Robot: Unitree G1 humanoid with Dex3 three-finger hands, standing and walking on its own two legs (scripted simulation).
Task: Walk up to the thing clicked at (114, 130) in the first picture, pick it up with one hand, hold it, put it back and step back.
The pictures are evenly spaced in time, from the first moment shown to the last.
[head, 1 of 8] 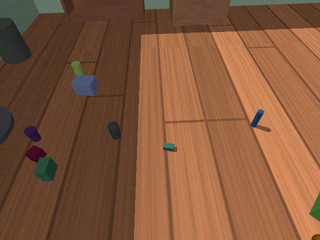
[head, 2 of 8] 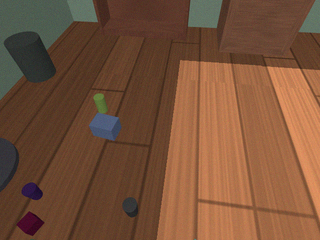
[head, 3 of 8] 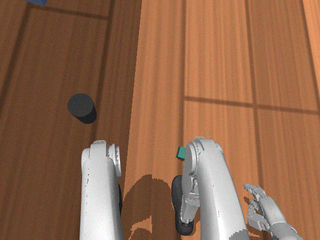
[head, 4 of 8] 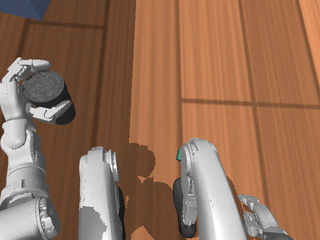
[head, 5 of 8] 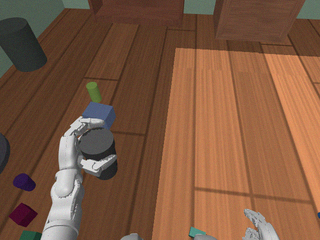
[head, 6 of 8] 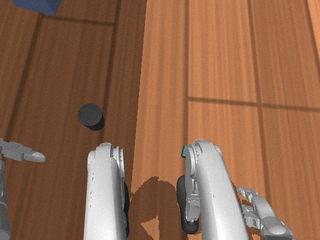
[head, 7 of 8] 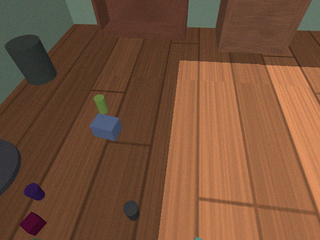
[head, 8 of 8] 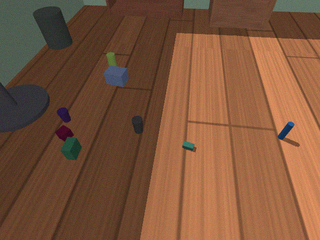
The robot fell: no
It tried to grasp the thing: yes
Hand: left
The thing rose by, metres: 0.68
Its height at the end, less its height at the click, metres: +0.00
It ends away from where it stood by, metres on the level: 0.02
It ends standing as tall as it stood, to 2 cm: yes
